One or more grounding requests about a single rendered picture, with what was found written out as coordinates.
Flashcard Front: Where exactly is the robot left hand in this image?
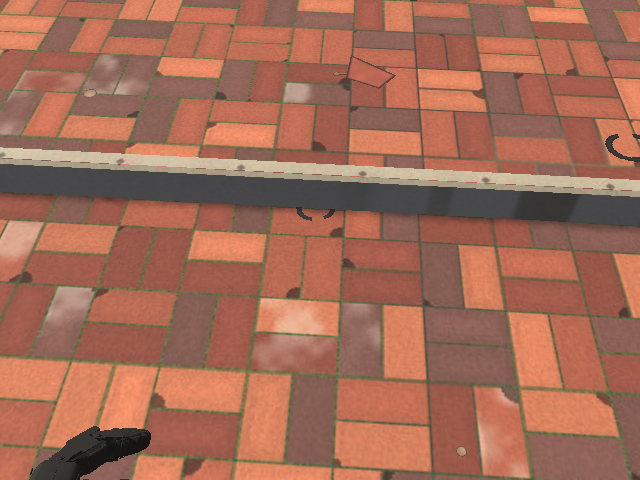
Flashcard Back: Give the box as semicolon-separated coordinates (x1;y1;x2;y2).
29;426;151;480

